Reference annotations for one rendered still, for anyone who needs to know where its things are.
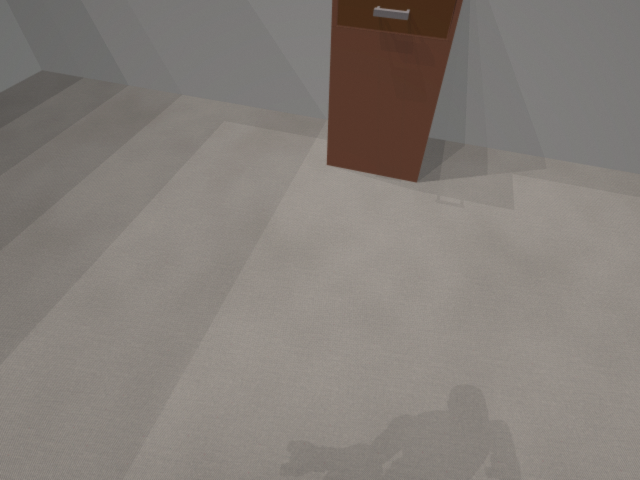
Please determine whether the drawer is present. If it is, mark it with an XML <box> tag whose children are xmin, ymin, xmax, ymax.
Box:
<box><xmin>337</xmin><ymin>0</ymin><xmax>456</xmax><ymax>39</ymax></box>

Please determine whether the cabinet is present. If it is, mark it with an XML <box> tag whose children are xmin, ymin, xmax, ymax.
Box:
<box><xmin>327</xmin><ymin>0</ymin><xmax>463</xmax><ymax>183</ymax></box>

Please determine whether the handle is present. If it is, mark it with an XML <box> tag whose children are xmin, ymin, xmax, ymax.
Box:
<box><xmin>373</xmin><ymin>6</ymin><xmax>410</xmax><ymax>20</ymax></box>

